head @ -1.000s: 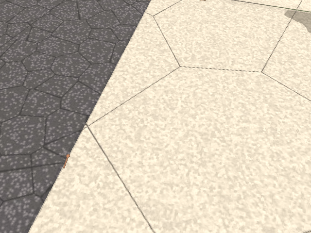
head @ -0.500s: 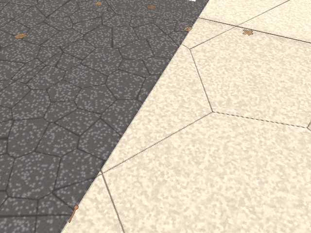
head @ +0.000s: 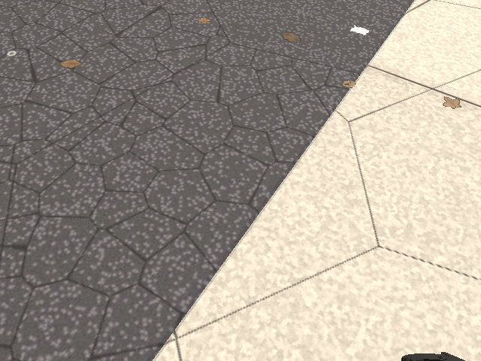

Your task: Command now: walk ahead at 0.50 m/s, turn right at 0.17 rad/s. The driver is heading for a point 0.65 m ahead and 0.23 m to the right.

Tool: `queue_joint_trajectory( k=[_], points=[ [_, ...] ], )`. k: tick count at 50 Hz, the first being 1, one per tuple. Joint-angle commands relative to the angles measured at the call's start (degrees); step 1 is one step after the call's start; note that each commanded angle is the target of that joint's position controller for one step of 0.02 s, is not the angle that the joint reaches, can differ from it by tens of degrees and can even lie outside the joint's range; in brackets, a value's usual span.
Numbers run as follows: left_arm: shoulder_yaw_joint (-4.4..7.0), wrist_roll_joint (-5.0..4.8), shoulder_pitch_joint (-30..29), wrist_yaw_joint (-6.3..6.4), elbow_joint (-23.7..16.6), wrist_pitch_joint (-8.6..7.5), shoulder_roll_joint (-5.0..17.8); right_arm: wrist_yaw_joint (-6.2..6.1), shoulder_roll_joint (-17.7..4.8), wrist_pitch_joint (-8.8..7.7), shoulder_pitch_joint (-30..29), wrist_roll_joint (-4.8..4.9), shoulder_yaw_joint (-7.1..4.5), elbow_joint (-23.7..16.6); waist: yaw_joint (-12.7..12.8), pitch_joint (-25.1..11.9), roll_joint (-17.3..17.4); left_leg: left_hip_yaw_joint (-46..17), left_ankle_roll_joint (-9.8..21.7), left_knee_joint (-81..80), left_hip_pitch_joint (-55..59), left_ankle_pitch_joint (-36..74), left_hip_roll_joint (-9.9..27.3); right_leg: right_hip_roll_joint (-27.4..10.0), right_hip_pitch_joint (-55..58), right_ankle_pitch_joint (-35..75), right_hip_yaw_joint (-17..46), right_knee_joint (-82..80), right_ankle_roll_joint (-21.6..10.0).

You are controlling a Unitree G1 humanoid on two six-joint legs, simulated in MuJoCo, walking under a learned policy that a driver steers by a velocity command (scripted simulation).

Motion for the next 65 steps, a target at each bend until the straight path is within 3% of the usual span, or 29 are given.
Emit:
queue_joint_trajectory(
  k=[1,3,5,8,14,19,22,24,25,26,27,28,30,32,33,37,42,45,48,50,51,52,53,54,55,56,58,61,65],
  points=[
    [2.14,0.32,-0.25,0.42,-4.56,-0.29,8.35,-0.82,-10.38,0.51,16.69,1.51,-3.58,2.41,-7.39,-8.57,5.39,-31.43,9.34,-16.97,31.10,-12.57,22.59,-2.34,-31.02,1.44,5.02,27.93,-2.33],
    [1.86,0.45,-2.69,-0.25,-4.19,0.18,5.96,-0.71,-5.60,-0.48,12.21,1.48,-2.40,2.53,-4.97,-1.96,4.61,-19.47,5.51,-21.33,20.62,-5.63,17.32,-5.46,-27.80,7.10,4.52,22.98,-1.96],
    [1.80,1.51,-1.42,-1.08,-3.34,1.67,4.51,-1.06,-4.56,-1.49,12.43,1.60,-2.07,3.67,-3.11,-1.15,5.47,-12.89,3.73,-23.21,16.64,0.66,14.99,-6.01,-24.60,9.43,4.13,21.63,-0.94],
    [1.97,1.48,-5.53,-1.93,-4.78,2.69,3.59,-1.18,-5.75,-2.70,14.71,2.23,-2.60,5.17,-2.52,-0.16,3.90,-7.10,3.62,-24.87,17.58,6.40,14.47,-6.67,-29.03,14.28,3.50,20.63,-0.05],
    [1.25,1.41,-17.43,-2.87,-9.07,2.66,2.18,-1.50,-5.17,-2.56,18.62,2.05,-2.46,7.69,-4.24,2.67,3.52,2.24,2.60,-24.84,20.12,14.10,12.49,-6.27,-33.71,25.40,0.13,6.89,0.88],
    [0.43,1.83,-25.36,-3.53,-12.60,2.49,1.97,-2.28,-6.56,-1.86,23.41,1.85,-2.74,10.27,-6.34,3.71,3.54,6.59,1.82,-21.54,27.57,24.82,14.64,-4.33,-31.58,24.31,-5.43,-4.16,-1.98],
    [0.99,2.05,-22.80,-3.13,-12.53,2.57,3.23,-2.90,-8.47,-0.95,22.72,1.60,-3.14,10.67,-4.13,0.94,5.41,9.29,1.10,-12.34,31.88,47.17,15.57,-0.03,-25.19,16.22,-8.38,-6.23,-5.41],
    [2.18,2.11,-14.08,-2.53,-10.22,2.21,5.25,-3.00,-10.29,0.14,21.94,1.44,-3.68,10.44,-0.29,-4.47,6.12,9.98,1.20,2.86,31.32,54.14,15.91,3.85,-14.92,10.63,-8.79,-8.39,-8.49],
    [3.38,2.61,-5.41,-1.91,-7.55,1.71,7.28,-2.76,-10.59,0.50,20.97,1.67,-3.77,9.78,3.91,-8.94,3.85,10.67,-0.04,16.18,24.92,45.24,15.01,4.22,-2.74,12.30,-6.32,-13.58,-10.64],
    [5.47,3.19,0.64,-0.90,-6.54,1.81,13.58,-2.23,-7.32,0.18,21.48,2.38,-3.00,7.23,5.47,-14.77,-3.95,10.95,-2.35,35.67,7.74,19.37,11.24,-8.80,13.39,5.17,11.91,-15.81,-15.60],
    [6.43,1.62,-2.54,-0.78,-7.76,2.44,17.73,-1.14,-5.44,-0.50,19.64,2.54,-2.97,3.16,1.82,-17.87,-12.83,2.67,-5.11,52.97,-12.89,-23.56,-2.07,-21.08,23.15,10.34,42.86,-24.24,-23.59],
    [6.06,0.51,-3.03,-0.50,-7.62,2.98,16.16,-0.91,-8.09,-1.15,12.61,1.80,-3.30,1.80,3.24,-12.68,-2.37,-6.47,-4.41,52.69,-19.15,-18.55,1.87,-19.68,20.20,14.09,37.10,-26.31,-21.67],
    [4.70,0.37,-8.41,0.07,-7.38,2.54,10.77,-0.85,-6.83,-2.10,13.24,2.45,-2.92,2.13,-2.02,-2.47,2.79,-6.40,-4.19,42.03,-15.29,-11.18,6.15,-15.52,5.72,25.25,24.69,-28.13,-16.71],
    [3.77,-0.23,-10.93,0.25,-7.74,1.43,8.03,-0.89,-6.21,-0.03,15.04,0.33,-2.88,2.77,-5.02,-1.62,2.34,-6.68,-5.57,36.30,-8.58,-9.94,7.53,-10.35,-1.20,33.75,17.51,-28.74,-13.62],
    [3.77,-0.32,-10.58,0.19,-7.78,0.82,8.66,-0.62,-5.45,0.99,15.84,0.04,-2.76,2.42,-5.69,-2.92,0.45,-6.21,-6.41,35.01,-7.43,-10.41,7.10,-9.76,-2.18,35.45,16.91,-29.13,-14.53],
    [4.21,-0.16,-6.32,0.02,-7.07,0.00,10.81,-0.08,-5.12,2.27,8.61,0.25,-2.60,-0.56,-4.05,-0.83,-1.12,-4.60,-8.62,25.41,-10.97,-3.96,7.08,-7.15,-4.60,33.86,15.58,-31.01,-13.30],
    [4.30,0.02,-0.71,0.10,-6.64,0.32,11.09,0.33,-5.22,1.98,-1.90,0.76,-2.09,-4.19,0.29,-0.33,-3.10,-4.99,-8.60,12.51,-14.68,4.76,5.09,-6.69,1.37,33.85,17.81,-29.41,-11.09],
    [4.23,0.46,1.26,0.57,-6.41,0.51,11.31,0.52,-5.34,1.32,-5.76,1.11,-1.64,-5.85,1.50,0.12,-3.35,-4.59,-7.63,6.54,-14.00,5.83,3.04,-7.26,4.96,41.17,18.32,-26.17,-10.44],
    [3.94,0.75,0.34,1.31,-6.40,0.65,11.02,0.05,-6.06,0.17,-1.73,1.19,-1.64,-4.99,-0.33,-1.30,-4.67,-4.23,-4.81,-0.12,-3.29,5.04,0.10,-6.76,4.66,54.24,17.11,-19.93,-6.43],
    [4.02,0.29,-2.40,1.37,-6.79,0.05,12.07,-0.85,-8.39,-0.85,9.04,0.88,-2.58,-1.51,-5.52,-5.43,-4.26,-3.55,-2.30,-6.04,9.94,8.51,-1.76,-4.59,3.94,61.33,16.30,-9.35,-3.61],
    [3.65,-0.43,-3.15,1.16,-7.55,-0.50,10.93,-1.39,-10.26,-1.91,15.66,0.28,-3.03,-0.22,-8.60,-9.61,-2.03,-7.42,-0.60,-7.46,21.69,19.06,3.91,-1.69,-1.77,51.35,15.21,1.09,-2.28],
    [2.55,-1.48,1.87,1.38,-9.24,-0.69,5.82,-1.66,-15.26,-2.14,20.84,-0.41,-3.79,-0.57,-7.42,-18.67,9.86,-23.08,4.87,-1.05,37.04,50.70,21.99,4.89,-12.66,12.27,9.65,19.72,-0.42],
    [2.99,-1.89,8.37,2.04,-8.25,0.10,7.55,-1.13,-15.52,-0.76,20.34,1.59,-4.43,-0.30,-5.09,-26.45,16.21,-37.68,12.84,-3.68,40.42,59.65,28.65,9.60,-19.55,-10.24,8.06,30.86,0.18],
    [3.30,0.16,6.78,2.25,-6.01,1.10,9.79,-0.76,-10.74,-0.18,16.03,2.74,-3.42,-1.50,-3.89,-20.46,5.76,-33.06,11.94,-5.85,32.65,50.44,25.27,6.11,-20.60,-5.59,10.88,33.43,0.39],
    [3.13,0.77,2.29,1.76,-6.32,1.50,9.11,-0.77,-6.23,-0.08,11.62,2.82,-2.10,-1.81,-3.56,-13.36,2.82,-25.67,9.95,-7.73,26.02,43.91,21.34,4.39,-21.64,-2.96,10.14,30.86,1.05],
    [2.83,0.82,-0.06,1.34,-6.68,1.99,7.91,-0.92,-4.06,0.00,9.75,2.47,-1.23,-1.42,-3.02,-9.36,2.70,-20.83,8.02,-10.08,21.31,41.06,18.27,2.68,-21.49,-1.73,9.71,27.40,1.60],
    [2.50,1.61,-0.44,0.46,-6.31,3.71,6.51,-1.13,-4.61,-0.10,9.65,2.32,-0.97,0.21,-1.87,-6.48,6.00,-14.49,6.22,-13.16,13.55,39.53,14.29,2.21,-16.18,1.22,7.94,22.44,2.56],
    [1.85,1.11,-0.26,0.41,-5.46,4.92,5.14,-0.96,-5.72,-0.51,8.71,1.74,-0.96,1.52,-0.18,-8.38,6.48,-10.72,6.96,-14.28,9.92,37.15,13.13,2.23,-11.69,2.85,6.36,15.09,3.22],
    [0.58,1.30,-5.85,0.70,-5.23,5.99,4.17,-0.95,-6.65,0.74,9.69,1.58,-1.01,3.29,-2.15,-7.52,9.09,-10.45,6.17,-16.56,7.58,15.20,11.60,0.17,-7.79,4.92,2.84,0.76,3.06]
  ],
)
